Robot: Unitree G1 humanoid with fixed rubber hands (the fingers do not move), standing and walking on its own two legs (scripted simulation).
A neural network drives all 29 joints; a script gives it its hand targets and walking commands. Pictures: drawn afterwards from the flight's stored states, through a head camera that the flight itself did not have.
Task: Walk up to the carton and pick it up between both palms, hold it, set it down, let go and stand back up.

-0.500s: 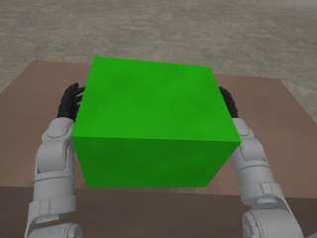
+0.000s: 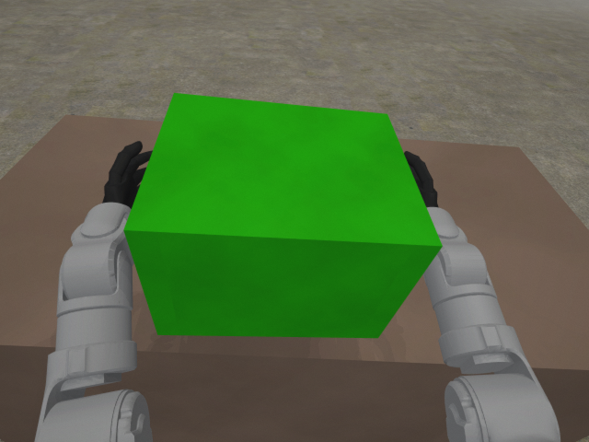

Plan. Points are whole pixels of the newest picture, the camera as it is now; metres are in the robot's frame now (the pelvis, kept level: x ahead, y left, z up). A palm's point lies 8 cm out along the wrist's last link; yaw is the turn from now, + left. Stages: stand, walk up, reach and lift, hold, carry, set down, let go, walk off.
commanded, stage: reach and lift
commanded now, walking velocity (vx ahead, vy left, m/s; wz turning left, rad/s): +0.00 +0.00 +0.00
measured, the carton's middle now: (278, 218) +0.37 +0.01 +0.15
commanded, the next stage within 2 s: hold in 0.22 s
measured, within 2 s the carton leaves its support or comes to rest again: neither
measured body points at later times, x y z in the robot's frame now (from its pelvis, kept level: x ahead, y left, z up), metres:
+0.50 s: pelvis +0.01 +0.00 +0.00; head -0.01 +0.02 +0.45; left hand +0.38 +0.19 +0.18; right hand +0.38 -0.20 +0.17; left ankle +0.01 +0.13 -0.75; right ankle +0.02 -0.12 -0.75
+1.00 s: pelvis +0.00 +0.00 +0.00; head -0.04 +0.02 +0.45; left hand +0.37 +0.21 +0.19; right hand +0.38 -0.18 +0.19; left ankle +0.01 +0.13 -0.75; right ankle +0.02 -0.12 -0.75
